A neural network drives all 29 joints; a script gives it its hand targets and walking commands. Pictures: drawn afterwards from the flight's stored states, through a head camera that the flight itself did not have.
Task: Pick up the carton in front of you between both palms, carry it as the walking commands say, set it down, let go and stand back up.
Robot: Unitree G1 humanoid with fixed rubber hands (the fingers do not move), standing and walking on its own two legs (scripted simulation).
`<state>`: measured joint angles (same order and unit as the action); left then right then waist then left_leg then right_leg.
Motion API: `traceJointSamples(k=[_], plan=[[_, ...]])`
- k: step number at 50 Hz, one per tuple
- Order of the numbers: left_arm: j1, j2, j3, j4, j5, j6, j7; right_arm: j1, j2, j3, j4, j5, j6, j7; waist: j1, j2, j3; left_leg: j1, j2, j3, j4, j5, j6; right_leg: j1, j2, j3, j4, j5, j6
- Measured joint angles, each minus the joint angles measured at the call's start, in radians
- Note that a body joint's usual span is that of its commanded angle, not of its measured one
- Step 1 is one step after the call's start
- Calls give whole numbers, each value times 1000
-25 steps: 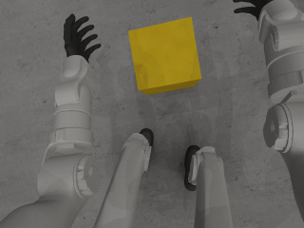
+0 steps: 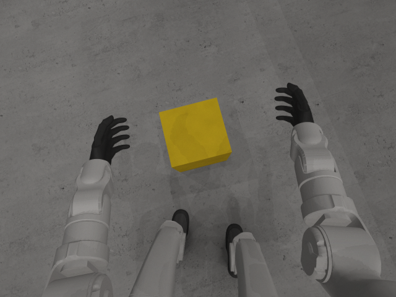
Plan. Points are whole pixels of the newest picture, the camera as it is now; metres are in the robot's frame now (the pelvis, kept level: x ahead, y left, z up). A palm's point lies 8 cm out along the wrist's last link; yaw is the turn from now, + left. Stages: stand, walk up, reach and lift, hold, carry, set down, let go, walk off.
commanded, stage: let go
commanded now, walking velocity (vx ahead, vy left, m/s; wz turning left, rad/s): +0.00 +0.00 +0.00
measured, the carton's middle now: (196, 139) +0.50 +0.09 -0.56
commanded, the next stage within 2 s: stand in 1.16 s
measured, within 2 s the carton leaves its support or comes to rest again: neither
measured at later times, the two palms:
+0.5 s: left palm (40, 234) +0.22 +0.26 +0.01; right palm (346, 196) +0.32 -0.19 -0.01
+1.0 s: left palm (44, 231) +0.23 +0.24 +0.03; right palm (393, 263) +0.24 -0.23 +0.02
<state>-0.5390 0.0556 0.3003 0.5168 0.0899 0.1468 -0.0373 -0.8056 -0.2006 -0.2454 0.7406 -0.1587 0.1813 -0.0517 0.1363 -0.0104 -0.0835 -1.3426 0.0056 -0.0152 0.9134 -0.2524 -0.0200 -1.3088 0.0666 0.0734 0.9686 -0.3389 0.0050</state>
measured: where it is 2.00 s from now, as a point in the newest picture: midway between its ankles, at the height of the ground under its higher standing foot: (206, 251)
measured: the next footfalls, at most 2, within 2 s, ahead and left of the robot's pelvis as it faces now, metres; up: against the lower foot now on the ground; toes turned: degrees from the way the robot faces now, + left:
none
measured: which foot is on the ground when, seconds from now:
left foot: down 0.00-1.00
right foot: down 0.00-1.00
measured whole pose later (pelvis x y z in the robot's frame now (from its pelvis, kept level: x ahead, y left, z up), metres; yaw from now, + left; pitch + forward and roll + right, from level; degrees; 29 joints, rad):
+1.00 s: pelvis +0.07 +0.00 +0.09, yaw +3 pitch -3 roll +1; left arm 0.22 0.23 0.03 0.39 0.02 0.18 -0.03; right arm 0.24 -0.22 -0.02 0.47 0.02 0.07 0.03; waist 0.00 -0.02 0.05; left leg -0.17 -0.02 -0.06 0.47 -0.26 -0.01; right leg -0.09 0.02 0.04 0.47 -0.33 -0.02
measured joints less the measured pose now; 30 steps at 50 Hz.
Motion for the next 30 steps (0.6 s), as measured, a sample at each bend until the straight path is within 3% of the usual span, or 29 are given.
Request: traceJointSamples(k=[4,9,21,30], plan=[[129,52,-73,-9,-20,-21,-44,173,37,16,-83,19,-27,-34,-6,19,22,149,-1,5,-66,3,11,156,-5,8,-82,12,7],[287,106,-158,-22,-65,-57,-70,350,42,49,-123,50,-72,-36,-12,35,34,322,-11,8,-139,2,23,336,-19,12,-168,14,14],[665,135,-287,-140,-128,-110,-45,703,15,110,-168,97,-159,16,-23,53,72,716,-37,-13,-297,-9,31,749,-52,-7,-347,5,13],[758,160,-288,-122,-128,-109,-37,887,12,162,-216,124,-165,52,-78,31,106,967,-35,-35,-420,8,17,1002,-54,-26,-468,17,-5]])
